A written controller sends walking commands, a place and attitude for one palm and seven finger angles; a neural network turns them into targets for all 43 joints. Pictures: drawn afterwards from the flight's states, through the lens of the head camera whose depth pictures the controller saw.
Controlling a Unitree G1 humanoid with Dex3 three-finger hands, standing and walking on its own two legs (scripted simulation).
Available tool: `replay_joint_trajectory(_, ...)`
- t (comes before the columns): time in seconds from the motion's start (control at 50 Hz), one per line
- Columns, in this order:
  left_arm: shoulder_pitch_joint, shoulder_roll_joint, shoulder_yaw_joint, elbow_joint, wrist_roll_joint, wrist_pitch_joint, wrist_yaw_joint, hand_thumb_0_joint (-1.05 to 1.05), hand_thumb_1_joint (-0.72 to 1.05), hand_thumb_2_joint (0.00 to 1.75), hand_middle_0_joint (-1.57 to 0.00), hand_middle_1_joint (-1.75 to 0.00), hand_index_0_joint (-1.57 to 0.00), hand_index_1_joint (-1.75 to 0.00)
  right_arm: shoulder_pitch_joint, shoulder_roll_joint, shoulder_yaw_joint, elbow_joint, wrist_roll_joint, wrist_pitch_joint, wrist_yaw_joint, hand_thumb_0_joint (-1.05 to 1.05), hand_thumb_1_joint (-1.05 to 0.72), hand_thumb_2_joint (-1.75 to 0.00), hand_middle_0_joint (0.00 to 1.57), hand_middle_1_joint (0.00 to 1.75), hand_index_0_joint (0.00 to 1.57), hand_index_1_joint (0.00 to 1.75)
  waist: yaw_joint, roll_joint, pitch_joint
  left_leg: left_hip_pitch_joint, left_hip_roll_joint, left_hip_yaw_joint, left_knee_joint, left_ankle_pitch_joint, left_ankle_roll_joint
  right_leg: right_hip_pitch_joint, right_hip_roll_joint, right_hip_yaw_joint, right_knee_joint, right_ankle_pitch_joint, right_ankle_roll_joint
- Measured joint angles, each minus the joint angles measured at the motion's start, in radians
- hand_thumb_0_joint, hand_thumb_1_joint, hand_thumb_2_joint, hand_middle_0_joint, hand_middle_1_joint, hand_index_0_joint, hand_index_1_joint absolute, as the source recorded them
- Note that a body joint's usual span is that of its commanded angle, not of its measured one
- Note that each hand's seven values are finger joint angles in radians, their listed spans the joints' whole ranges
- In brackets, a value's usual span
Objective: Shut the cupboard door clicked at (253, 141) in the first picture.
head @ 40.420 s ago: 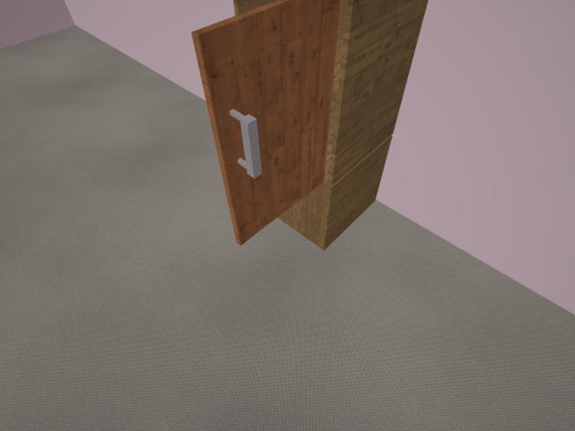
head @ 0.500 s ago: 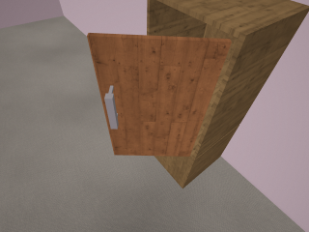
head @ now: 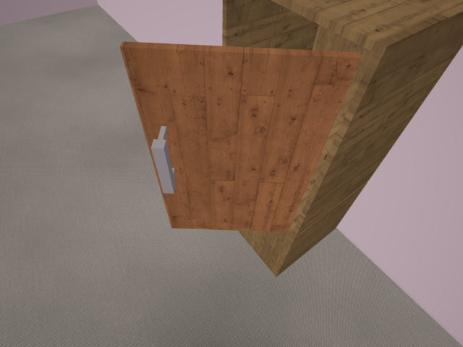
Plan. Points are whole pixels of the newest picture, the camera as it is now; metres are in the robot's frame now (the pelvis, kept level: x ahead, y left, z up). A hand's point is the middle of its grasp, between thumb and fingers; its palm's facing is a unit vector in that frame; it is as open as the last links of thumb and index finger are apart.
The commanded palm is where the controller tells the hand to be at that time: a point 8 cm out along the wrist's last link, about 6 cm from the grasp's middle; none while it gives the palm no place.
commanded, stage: come to a stop and stand still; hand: left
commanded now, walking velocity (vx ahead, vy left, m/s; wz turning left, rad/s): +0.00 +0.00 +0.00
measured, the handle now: (166, 160) +0.46 +0.18 +0.02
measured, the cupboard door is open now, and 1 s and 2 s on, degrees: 52 52 52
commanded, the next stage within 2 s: look again from close up in 0.50 s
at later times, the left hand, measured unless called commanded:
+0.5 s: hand out of the picture -0.03 +0.19 -0.16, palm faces -0.02 -0.97 -0.24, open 7.4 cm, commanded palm none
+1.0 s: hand out of the picture +0.00 +0.15 -0.17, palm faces +0.00 -0.98 -0.21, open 7.3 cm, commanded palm none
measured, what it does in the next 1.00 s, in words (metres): stands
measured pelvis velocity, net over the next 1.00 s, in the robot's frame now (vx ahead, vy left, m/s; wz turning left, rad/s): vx -0.01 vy -0.02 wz -0.01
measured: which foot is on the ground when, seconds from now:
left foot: down 0.00-1.00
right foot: down 0.00-1.00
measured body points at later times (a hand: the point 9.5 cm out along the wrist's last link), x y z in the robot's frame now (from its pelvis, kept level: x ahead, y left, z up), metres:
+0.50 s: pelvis -0.04 +0.00 +0.01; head -0.03 -0.02 +0.45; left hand -0.03 +0.24 -0.14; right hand -0.05 -0.23 -0.16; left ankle -0.04 +0.10 -0.73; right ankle -0.03 -0.13 -0.73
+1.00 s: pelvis -0.01 -0.02 +0.01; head +0.00 -0.03 +0.46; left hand +0.00 +0.21 -0.15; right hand -0.01 -0.24 -0.16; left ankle -0.04 +0.10 -0.73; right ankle -0.03 -0.13 -0.73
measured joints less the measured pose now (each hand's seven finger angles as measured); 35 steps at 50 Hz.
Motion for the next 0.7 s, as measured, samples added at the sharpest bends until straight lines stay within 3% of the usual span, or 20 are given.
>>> replay_joint_trajectory(0.12, -0.016, 0.034, -0.022, -0.023, -0.003, -0.009, 0.007, 0.01, 0.92, 0.90, -0.19, -0.30, -0.20, -0.30, 0.030, -0.010, 0.019, -0.077, -0.003, -0.012, 0.026, 0.00, -0.91, -0.90, 0.20, 0.30, 0.20, 0.30, -0.016, 0.011, -0.022, -0.030, -0.008, 0.006, 0.028, 0.008, 0.013, -0.039, -0.009, 0.009, 0.042, 0.013, 0.003)
replay_joint_trajectory(0.22, -0.032, 0.031, -0.036, -0.032, -0.003, 0.000, -0.009, 0.01, 0.91, 0.90, -0.19, -0.30, -0.20, -0.30, 0.059, -0.028, 0.031, -0.091, -0.005, -0.007, 0.025, 0.00, -0.93, -0.90, 0.20, 0.30, 0.20, 0.30, -0.011, 0.043, -0.035, -0.014, -0.014, 0.014, 0.010, 0.036, 0.021, -0.025, -0.013, 0.017, 0.022, 0.042, 0.007)
replay_joint_trajectory(0.38, -0.002, 0.022, -0.050, -0.028, 0.000, 0.005, -0.032, 0.01, 0.91, 0.90, -0.19, -0.30, -0.20, -0.30, 0.112, -0.044, 0.048, -0.071, -0.014, 0.001, 0.045, 0.00, -0.92, -0.90, 0.20, 0.30, 0.20, 0.30, -0.019, 0.046, -0.061, -0.027, -0.025, 0.025, -0.066, 0.100, 0.019, -0.060, -0.015, 0.035, -0.011, 0.077, -0.008)
replay_joint_trajectory(0.7, 0.024, -0.013, -0.059, 0.071, -0.009, -0.012, -0.029, 0.01, 0.91, 0.90, -0.20, -0.30, -0.20, -0.30, 0.167, -0.007, 0.065, 0.050, -0.003, -0.018, 0.033, 0.00, -0.91, -0.90, 0.20, 0.30, 0.20, 0.30, -0.018, 0.028, -0.026, -0.004, -0.010, 0.014, -0.102, 0.103, -0.005, -0.041, 0.002, 0.026, -0.035, 0.078, -0.017)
